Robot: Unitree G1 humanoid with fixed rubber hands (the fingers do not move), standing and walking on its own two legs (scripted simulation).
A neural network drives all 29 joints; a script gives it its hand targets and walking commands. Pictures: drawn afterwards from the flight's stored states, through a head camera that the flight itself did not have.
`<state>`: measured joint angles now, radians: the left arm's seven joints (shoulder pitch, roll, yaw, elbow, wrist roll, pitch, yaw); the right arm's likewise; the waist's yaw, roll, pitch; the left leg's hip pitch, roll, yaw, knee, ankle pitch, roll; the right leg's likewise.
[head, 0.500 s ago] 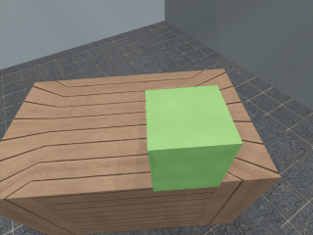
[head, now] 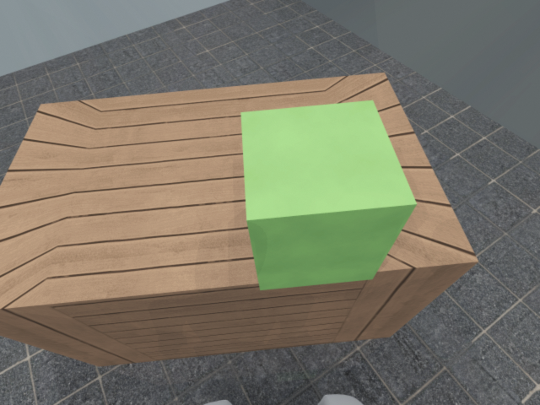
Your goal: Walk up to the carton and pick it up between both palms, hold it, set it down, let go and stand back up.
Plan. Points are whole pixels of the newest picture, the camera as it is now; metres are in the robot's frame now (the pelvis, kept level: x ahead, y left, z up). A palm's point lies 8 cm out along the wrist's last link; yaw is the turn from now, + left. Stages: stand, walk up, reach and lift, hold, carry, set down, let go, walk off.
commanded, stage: walk up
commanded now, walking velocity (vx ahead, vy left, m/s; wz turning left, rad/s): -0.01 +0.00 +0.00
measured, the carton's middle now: (312, 202) +0.42 -0.07 +0.00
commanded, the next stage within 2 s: none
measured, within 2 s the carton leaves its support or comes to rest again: neither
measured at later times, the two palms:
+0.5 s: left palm out of the picture -0.02 +0.18 -0.13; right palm out of the picture -0.03 -0.24 -0.13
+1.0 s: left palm out of the picture +0.04 +0.12 -0.12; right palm out of the picture -0.04 -0.41 -0.15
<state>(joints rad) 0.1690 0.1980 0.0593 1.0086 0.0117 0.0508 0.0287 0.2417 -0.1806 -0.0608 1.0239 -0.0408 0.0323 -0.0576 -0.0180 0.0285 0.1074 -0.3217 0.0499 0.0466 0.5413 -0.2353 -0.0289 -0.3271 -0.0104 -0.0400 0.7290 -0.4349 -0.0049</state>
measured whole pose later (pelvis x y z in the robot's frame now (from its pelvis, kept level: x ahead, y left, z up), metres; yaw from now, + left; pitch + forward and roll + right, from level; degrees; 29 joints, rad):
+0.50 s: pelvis -0.01 -0.03 +0.02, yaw +1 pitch -1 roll +0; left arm 0.27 0.13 0.01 1.10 0.01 -0.01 0.03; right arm 0.28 -0.13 -0.02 1.14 -0.01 0.01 -0.04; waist 0.02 -0.01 0.06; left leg -0.13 0.03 0.02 0.38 -0.22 -0.02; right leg -0.11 0.04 -0.08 0.35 -0.21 -0.06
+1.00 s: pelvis -0.03 -0.14 -0.01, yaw +2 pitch +1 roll -1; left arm 0.18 0.21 0.06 0.96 0.01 0.03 -0.01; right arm 0.29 -0.27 -0.11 1.03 -0.05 0.04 -0.06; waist -0.04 0.08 0.10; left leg -0.35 0.18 -0.08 0.68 -0.42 -0.09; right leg -0.35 -0.03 -0.05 0.59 -0.24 0.02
